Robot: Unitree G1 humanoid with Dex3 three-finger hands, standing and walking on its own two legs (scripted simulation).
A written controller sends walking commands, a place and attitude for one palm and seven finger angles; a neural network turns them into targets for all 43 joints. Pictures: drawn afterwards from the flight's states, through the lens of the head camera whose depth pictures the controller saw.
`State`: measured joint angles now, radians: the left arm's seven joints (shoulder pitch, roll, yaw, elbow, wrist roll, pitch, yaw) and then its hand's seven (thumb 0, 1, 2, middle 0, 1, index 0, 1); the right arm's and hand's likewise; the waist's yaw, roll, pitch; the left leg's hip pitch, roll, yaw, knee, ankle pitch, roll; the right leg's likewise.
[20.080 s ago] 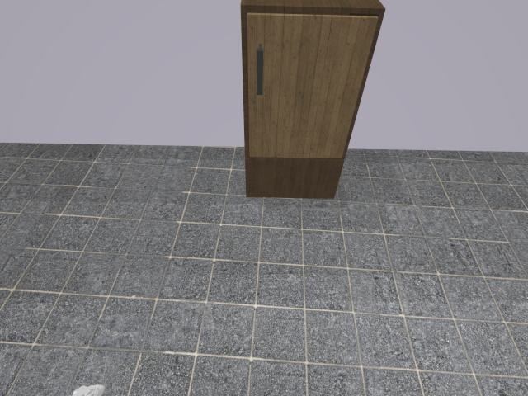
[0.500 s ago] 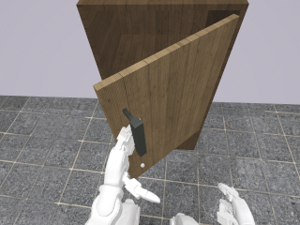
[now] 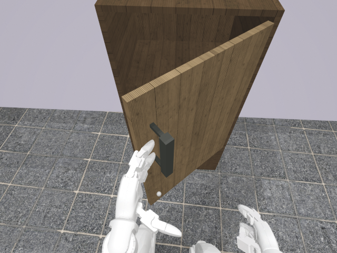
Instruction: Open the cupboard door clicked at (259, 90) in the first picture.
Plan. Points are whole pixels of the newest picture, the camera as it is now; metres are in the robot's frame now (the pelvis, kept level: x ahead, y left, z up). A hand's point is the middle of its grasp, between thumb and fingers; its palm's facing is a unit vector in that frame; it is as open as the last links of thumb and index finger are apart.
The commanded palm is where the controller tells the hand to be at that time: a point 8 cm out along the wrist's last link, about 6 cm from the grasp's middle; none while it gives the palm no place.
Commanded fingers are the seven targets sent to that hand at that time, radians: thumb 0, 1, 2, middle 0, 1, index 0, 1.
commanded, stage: slide the hand sideways off the handle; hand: left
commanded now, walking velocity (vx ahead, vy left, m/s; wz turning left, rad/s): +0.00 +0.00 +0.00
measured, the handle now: (161, 151) +0.34 +0.04 +0.05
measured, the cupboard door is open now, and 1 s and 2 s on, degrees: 42 42 42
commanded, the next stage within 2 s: draw the hand back to the body in 0.50 s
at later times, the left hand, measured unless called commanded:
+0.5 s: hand (124, 209) +0.21 +0.10 +0.04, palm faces +0.02 -1.00 +0.00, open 16.2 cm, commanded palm +0.18 +0.16 +0.05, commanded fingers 0.00 -0.50 0.30 -0.15 -0.30 -0.15 -0.30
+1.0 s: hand (93, 208) +0.19 +0.14 +0.11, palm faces -0.01 -1.00 -0.03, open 16.3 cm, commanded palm +0.17 +0.20 +0.13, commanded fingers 0.00 -0.47 0.31 -0.15 -0.30 -0.15 -0.30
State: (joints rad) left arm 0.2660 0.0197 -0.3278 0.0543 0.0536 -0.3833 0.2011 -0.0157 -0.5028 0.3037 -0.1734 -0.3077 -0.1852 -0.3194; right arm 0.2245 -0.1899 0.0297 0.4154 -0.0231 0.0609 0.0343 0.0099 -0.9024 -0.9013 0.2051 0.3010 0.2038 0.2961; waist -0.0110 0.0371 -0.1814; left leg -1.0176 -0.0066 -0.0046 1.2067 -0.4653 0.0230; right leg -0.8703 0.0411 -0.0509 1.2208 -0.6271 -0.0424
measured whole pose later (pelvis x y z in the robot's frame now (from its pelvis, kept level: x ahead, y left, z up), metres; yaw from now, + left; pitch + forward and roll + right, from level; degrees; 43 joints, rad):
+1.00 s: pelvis +0.00 +0.00 +0.03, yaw +1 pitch +11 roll -3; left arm 0.58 0.21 -0.02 -0.28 -0.20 -0.29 -0.10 -0.02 -0.50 0.30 -0.15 -0.30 -0.15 -0.30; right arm 0.28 -0.21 0.03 0.39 0.03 -0.01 -0.05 0.01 -0.90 -0.90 0.21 0.30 0.21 0.30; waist 0.00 0.06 -0.17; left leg -0.85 0.00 -0.04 1.09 -0.43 0.02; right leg -0.68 0.06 -0.07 1.06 -0.57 -0.04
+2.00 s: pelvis +0.04 +0.00 +0.10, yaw +1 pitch -3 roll +0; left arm 0.48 0.35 0.33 -0.39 -0.09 -0.05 0.11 0.01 0.84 0.88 -0.20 -0.30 -0.20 -0.30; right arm 0.20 -0.23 0.03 0.59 0.01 -0.06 -0.08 0.01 -0.90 -0.90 0.21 0.30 0.21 0.30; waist 0.06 0.05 -0.02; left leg -0.21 -0.02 0.00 0.48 -0.23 0.02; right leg -0.05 0.04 -0.02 0.42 -0.33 -0.03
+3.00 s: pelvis -0.05 +0.02 +0.10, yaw +1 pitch -1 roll -3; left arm 0.57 0.43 0.42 -0.51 -0.05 -0.17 0.15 0.01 0.88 0.90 -0.21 -0.30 -0.21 -0.30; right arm 0.19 -0.22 0.00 0.56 0.00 -0.01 -0.10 0.01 -0.90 -0.90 0.21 0.30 0.20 0.30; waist -0.01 0.04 0.05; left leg -0.40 -0.01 -0.02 0.51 -0.11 0.05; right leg -0.26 0.06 -0.02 0.50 -0.26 0.00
